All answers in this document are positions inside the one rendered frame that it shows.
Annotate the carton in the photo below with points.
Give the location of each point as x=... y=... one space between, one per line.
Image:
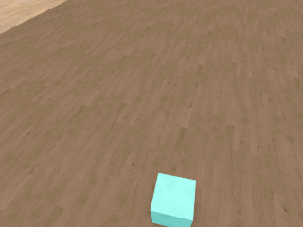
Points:
x=173 y=201

